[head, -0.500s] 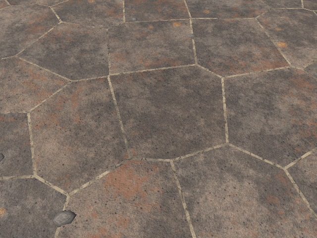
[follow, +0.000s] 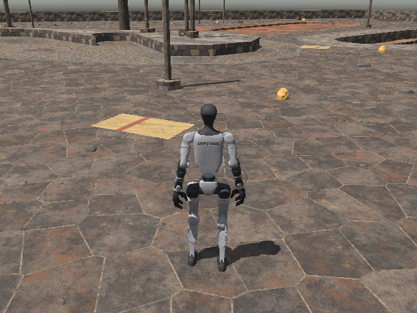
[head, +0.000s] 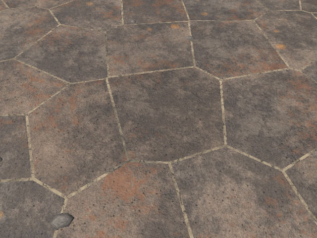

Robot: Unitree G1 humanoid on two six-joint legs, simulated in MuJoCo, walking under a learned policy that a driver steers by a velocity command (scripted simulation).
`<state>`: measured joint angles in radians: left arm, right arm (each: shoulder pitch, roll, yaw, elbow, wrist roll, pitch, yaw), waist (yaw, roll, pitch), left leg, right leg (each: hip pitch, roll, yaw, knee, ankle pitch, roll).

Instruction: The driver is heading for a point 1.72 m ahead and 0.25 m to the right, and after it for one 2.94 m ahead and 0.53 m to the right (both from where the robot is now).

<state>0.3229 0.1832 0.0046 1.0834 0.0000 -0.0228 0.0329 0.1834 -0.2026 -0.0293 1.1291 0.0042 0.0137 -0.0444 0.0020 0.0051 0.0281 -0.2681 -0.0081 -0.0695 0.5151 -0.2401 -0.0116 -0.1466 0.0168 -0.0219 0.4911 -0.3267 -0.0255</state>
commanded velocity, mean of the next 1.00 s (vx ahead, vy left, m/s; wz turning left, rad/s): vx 0.41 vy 0.00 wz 0.00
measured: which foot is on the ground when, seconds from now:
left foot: down 0.00-0.74, up 0.76-1.00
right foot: down 0.00-0.24, up 0.26-0.70, down 0.72-1.00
